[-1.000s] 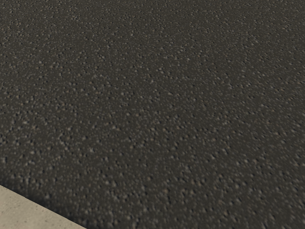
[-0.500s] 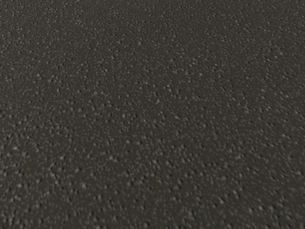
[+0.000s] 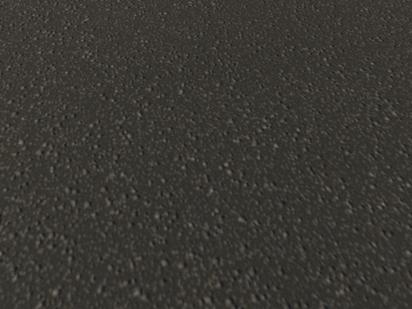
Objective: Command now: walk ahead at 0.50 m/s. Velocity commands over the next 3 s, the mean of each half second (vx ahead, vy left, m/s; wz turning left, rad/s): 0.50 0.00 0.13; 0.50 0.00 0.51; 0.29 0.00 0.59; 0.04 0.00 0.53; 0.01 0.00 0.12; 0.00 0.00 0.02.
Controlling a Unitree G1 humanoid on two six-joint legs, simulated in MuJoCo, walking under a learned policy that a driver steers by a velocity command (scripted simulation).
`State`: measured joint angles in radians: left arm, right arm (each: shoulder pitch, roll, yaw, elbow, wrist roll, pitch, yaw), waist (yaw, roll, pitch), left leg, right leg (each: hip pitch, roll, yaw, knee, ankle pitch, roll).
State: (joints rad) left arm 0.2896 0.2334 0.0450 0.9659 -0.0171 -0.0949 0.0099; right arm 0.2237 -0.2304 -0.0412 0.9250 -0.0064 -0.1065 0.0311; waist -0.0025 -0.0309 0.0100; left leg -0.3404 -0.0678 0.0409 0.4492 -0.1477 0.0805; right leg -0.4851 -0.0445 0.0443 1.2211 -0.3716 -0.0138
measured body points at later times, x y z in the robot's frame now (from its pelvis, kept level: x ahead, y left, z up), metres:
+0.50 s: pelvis +0.25 -0.08 +0.01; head +0.27 -0.09 +0.46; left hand +0.34 +0.19 -0.11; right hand +0.30 -0.35 -0.14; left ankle +0.20 +0.08 -0.65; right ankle +0.29 -0.17 -0.74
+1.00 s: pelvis +0.49 +0.02 -0.01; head +0.53 +0.04 +0.44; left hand +0.46 +0.30 -0.14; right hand +0.73 -0.18 -0.12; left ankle +0.54 +0.10 -0.74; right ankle +0.40 -0.17 -0.63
